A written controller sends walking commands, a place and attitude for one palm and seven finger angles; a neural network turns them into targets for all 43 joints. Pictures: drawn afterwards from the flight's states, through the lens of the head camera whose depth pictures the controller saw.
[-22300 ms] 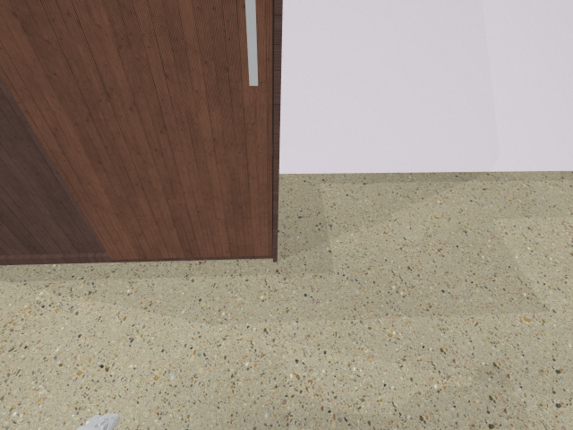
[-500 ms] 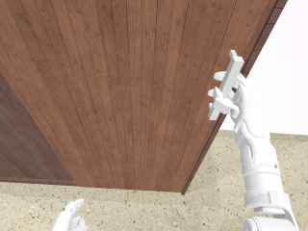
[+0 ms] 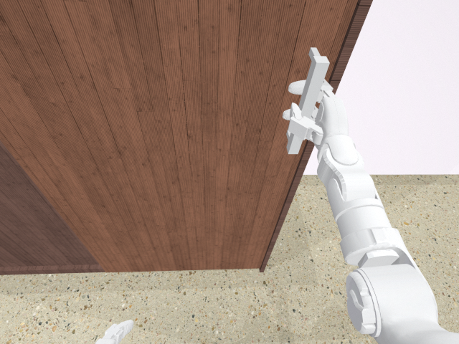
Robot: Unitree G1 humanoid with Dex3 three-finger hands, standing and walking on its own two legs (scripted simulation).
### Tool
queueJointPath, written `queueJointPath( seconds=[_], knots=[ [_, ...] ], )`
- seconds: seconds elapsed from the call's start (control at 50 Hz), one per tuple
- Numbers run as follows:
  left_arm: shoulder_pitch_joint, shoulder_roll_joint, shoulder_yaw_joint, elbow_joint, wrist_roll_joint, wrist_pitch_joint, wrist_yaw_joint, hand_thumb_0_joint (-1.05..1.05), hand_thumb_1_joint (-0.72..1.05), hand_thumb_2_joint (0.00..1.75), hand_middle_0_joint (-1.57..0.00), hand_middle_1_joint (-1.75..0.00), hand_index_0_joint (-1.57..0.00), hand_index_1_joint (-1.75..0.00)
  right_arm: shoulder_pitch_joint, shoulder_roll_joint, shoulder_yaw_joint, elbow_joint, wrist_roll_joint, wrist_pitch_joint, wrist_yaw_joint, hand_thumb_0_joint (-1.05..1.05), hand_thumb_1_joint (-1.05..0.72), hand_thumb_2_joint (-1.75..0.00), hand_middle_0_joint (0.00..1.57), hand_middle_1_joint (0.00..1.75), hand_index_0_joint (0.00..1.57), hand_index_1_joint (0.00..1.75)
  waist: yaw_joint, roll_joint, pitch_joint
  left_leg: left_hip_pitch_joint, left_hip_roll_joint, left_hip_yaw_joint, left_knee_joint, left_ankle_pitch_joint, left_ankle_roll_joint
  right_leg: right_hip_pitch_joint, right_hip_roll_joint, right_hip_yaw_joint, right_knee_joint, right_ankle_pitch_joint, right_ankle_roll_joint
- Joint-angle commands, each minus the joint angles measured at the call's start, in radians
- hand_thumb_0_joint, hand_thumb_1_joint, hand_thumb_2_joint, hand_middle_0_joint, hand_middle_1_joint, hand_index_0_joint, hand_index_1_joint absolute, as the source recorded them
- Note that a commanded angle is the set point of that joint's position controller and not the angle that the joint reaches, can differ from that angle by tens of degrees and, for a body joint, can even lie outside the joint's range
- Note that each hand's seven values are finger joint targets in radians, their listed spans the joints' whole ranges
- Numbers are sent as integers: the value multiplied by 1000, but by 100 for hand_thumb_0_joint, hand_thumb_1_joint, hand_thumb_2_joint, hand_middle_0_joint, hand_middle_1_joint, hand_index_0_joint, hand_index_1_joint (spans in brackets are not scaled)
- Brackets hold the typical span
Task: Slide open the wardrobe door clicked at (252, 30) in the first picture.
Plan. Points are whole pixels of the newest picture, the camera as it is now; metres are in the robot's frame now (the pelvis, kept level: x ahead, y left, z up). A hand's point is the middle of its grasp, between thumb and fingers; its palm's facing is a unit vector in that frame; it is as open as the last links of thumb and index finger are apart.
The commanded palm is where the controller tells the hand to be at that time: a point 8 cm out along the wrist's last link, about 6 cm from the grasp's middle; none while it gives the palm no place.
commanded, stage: step sideways, sliding the door along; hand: right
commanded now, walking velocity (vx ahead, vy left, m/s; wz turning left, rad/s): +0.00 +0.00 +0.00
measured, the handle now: (302, 105) +0.50 -0.10 +0.17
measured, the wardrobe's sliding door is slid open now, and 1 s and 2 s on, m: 0.00 0.06 0.29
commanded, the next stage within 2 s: none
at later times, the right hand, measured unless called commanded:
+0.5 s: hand (285, 121) +0.46 -0.07 +0.16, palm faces +0.17 +0.98 -0.09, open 6.2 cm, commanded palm +0.42 -0.04 +0.17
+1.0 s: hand (252, 118) +0.46 -0.01 +0.16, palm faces +0.38 +0.92 -0.06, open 6.5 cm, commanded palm +0.42 +0.02 +0.15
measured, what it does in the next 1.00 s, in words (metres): steps to the left: left foot, then left foot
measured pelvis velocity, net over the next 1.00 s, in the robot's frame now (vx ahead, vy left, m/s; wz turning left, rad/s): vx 0.10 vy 0.20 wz -0.11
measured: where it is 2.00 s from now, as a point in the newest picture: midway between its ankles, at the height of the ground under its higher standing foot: outside the picture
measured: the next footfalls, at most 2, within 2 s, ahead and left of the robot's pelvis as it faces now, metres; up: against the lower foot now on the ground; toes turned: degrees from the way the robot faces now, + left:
left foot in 0.40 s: +0.06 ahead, +0.18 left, +0.00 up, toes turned +2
left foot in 0.82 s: +0.20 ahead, +0.32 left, +0.00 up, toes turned +1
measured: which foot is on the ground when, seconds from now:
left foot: down 0.00-0.12, up 0.14-0.38, down 0.40-0.54, up 0.56-0.80, down 0.82-1.00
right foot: down 0.00-0.84, up 0.86-1.00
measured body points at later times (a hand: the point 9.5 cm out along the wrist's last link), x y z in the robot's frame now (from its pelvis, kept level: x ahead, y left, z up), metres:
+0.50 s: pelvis +0.02 +0.08 -0.01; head +0.10 +0.09 +0.43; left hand +0.18 +0.31 -0.14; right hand +0.44 -0.12 +0.17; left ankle +0.02 +0.17 -0.73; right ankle -0.03 -0.05 -0.71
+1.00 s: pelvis +0.10 +0.20 +0.00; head +0.23 +0.20 +0.42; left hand +0.35 +0.38 -0.12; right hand +0.43 -0.06 +0.16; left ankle +0.16 +0.32 -0.72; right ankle +0.07 +0.08 -0.72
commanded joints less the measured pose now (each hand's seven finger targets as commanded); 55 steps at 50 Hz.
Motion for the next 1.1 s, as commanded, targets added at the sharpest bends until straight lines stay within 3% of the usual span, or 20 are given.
queueJointPath(
  seconds=[0.0, 0.02, 0.06, 0.14, 0.32, 0.36, 0.4, 0.46, 0.5, 0.52, 0.54, 0.58, 0.74, 0.78, 0.84, 0.9, 0.96, 0.98, 1.0, 1.08],
  knots=[
    [-14, 135, 42, -100, -8, -64, 7, 0, 90, 90, -20, -30, -20, -30, -653, 159, 164, -238, 9, -110, 96, 0, -90, -90, 45, 140, 45, 140, 122, 14, -358, 55, -48, -31, 5, 322, 28, 209, -43, 55, -23, 528, 44],
    [-53, 180, 59, -104, -15, -47, 47, 0, 90, 90, -20, -30, -20, -30, -639, -341, -124, -245, -71, -193, 25, 0, -90, -90, 45, 140, 45, 140, 49, 40, -288, 152, 9, -65, 1, 163, 10, 59, -117, 88, -45, 386, -12],
    [-81, 142, 53, -116, -12, -37, 74, 0, 90, 90, -20, -30, -20, -30, -549, -98, 40, -227, -59, -230, 19, 0, -90, -90, 45, 140, 45, 140, 62, 41, -244, 169, 11, -51, 43, 56, 12, 33, -154, 105, -99, 164, -34],
    [-98, 130, 62, -106, 2, -31, 94, 0, 90, 90, -20, -30, -20, -30, -598, -60, 87, -272, -41, -250, 17, 0, -90, -90, 45, 140, 45, 140, 80, -115, -181, -185, -41, -91, 385, -246, 17, 304, -397, 424, -170, 328, -184],
    [-101, 115, 68, -157, -18, -18, 58, 0, 90, 90, -20, -30, -20, -30, -549, 74, 217, -474, -54, -271, 46, 0, -90, -90, 45, 140, 45, 140, 91, -131, -253, 89, -57, -35, 54, -16, 37, 363, -328, 97, 107, 826, -97],
    [-151, 97, 66, -189, -38, -9, 53, 0, 90, 90, -20, -30, -20, -30, -503, 70, 229, -544, -77, -272, 45, 0, -90, -90, 45, 140, 45, 140, 65, 76, -307, 428, 76, -159, -57, 424, 86, 66, -194, -49, 320, 551, -22],
    [-212, 75, 72, -191, -42, -10, 65, 0, 90, 90, -20, -30, -20, -30, -412, 78, 234, -532, -82, -255, 36, 0, -90, -90, 45, 140, 45, 140, 42, 237, -221, 476, 268, -395, -68, 832, 208, -206, -47, -23, 487, -213, 42],
    [-221, 60, 65, -180, -29, -23, 65, 0, 90, 90, -20, -30, -20, -30, -456, 99, 255, -696, -89, -262, 33, 0, -90, -90, 45, 140, 45, 140, 59, 219, -224, 485, 232, -274, 60, 1013, 165, -139, -104, -18, 253, -187, 27],
    [-193, 84, 80, -167, -15, -21, 67, 0, 90, 90, -20, -30, -20, -30, -461, 110, 282, -758, -79, -285, 29, 0, -90, -90, 45, 140, 45, 140, 114, 14, -318, 101, 98, -99, 364, 613, 23, 378, -280, 63, -153, 582, -38],
    [-196, 129, 114, -203, -8, -14, 43, 0, 90, 90, -20, -30, -20, -30, -421, 117, 291, -804, -60, -289, 42, 0, -90, -90, 45, 140, 45, 140, 69, -215, -397, -236, -20, -114, 592, -166, -34, 653, -558, 350, -36, 1194, -167],
    [-234, 149, 126, -222, -19, -4, -8, 0, 90, 90, -20, -30, -20, -30, -460, 104, 247, -802, -62, -290, 52, 0, -90, -90, 45, 140, 45, 140, 31, -87, -421, -246, 17, -231, 678, -306, 14, 671, -581, 275, 12, 1135, -191],
    [-231, 122, 118, -242, -15, -3, -25, 0, 90, 90, -20, -30, -20, -30, -429, 109, 262, -867, -79, -296, 52, 0, -90, -90, 45, 140, 45, 140, 66, -123, -310, -349, 32, -196, 616, -316, -12, 616, -550, 219, 26, 1055, -189],
    [-229, 102, 98, -303, -25, -73, -21, 0, 90, 90, -20, -30, -20, -30, -194, 9, 205, -1039, -89, -281, 41, 0, -90, -90, 45, 140, 45, 140, 61, -286, -296, -12, -57, 23, 86, 57, -30, 547, -349, -131, 157, 1067, -2],
    [-257, 91, 81, -307, -43, -91, -10, 0, 90, 90, -20, -30, -20, -30, -127, -49, 167, -1074, -100, -280, 32, 0, -90, -90, 45, 140, 45, 140, 42, -169, -286, 224, -21, 6, -35, 449, -29, 348, -283, -161, 277, 827, 28],
    [-264, 46, 76, -292, -29, -100, 27, 0, 90, 90, -20, -30, -20, -30, 47, -158, 65, -1139, -106, -277, 9, 0, -90, -90, 45, 140, 45, 140, -16, 359, -277, 449, 280, -345, 29, 1450, 117, -121, -63, -85, 572, -356, 92],
    [-267, 26, 40, -253, -33, -105, 21, 0, 90, 90, -20, -30, -20, -30, 106, -77, 115, -1301, -98, -304, -18, 0, -90, -90, 45, 140, 45, 140, 16, 284, -327, 607, 303, -332, 107, 1448, 157, -184, -100, -8, 312, -306, 72],
    [-256, 62, 76, -255, -19, -66, 15, 0, 90, 90, -20, -30, -20, -30, 109, -66, 147, -1356, -106, -359, -21, 0, -90, -90, 45, 140, 45, 140, 52, 229, -381, 232, 178, -182, 228, 958, 53, 301, -248, -11, -13, 423, 32],
    [-277, 109, 100, -286, -20, -65, 5, 0, 90, 90, -20, -30, -20, -30, 128, -42, 183, -1392, -91, -361, -7, 0, -90, -90, 45, 140, 45, 140, 35, -35, -382, -90, 50, -105, 371, 200, -30, 569, -480, 162, -84, 1097, -69],
    [-271, 105, 111, -306, -16, -68, -30, 0, 90, 90, -20, -30, -20, -30, 135, 15, 207, -1346, -110, -362, 7, 0, -90, -90, 45, 140, 45, 140, -5, -147, -414, -211, 6, -147, 525, -313, -27, 678, -574, 146, -12, 1487, -145],
    [-250, 98, 103, -313, -7, -112, -58, 0, 90, 90, -20, -30, -20, -30, 125, 8, 200, -1342, -147, -347, -6, 0, -90, -90, 45, 140, 45, 140, 22, -266, -275, -308, 5, -91, 526, -223, -26, 688, -479, -35, 12, 1314, -83]
  ],
)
